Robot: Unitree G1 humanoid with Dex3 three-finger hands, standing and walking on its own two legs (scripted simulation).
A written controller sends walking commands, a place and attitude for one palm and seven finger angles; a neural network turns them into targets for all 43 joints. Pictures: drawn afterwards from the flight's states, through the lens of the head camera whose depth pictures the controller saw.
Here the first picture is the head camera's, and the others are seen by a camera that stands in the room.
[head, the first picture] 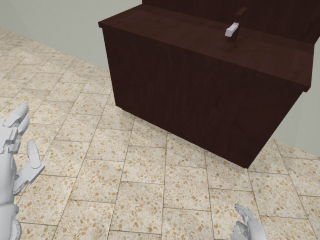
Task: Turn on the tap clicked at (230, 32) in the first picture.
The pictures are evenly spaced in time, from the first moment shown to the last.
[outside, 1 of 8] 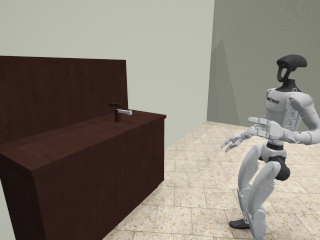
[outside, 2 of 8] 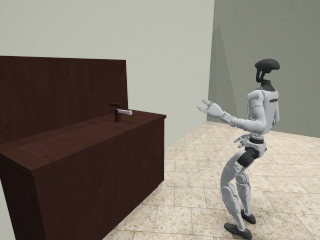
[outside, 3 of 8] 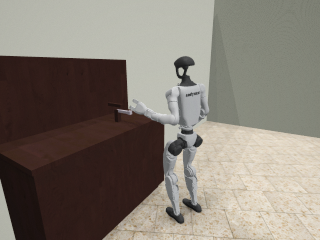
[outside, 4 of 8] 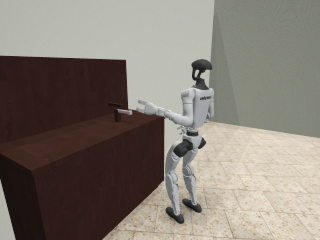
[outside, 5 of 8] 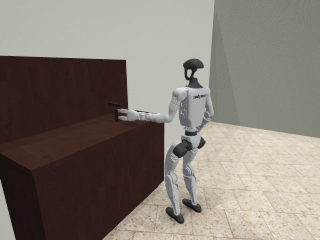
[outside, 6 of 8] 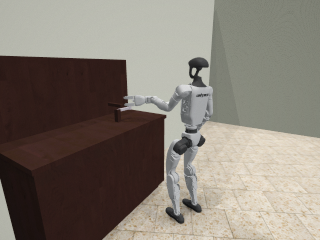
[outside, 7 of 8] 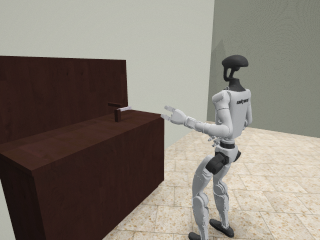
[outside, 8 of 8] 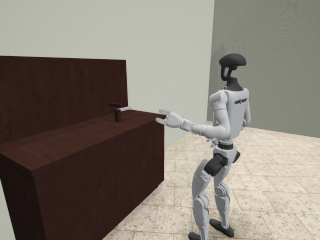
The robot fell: no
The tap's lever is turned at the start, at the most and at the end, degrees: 0 85 85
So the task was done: yes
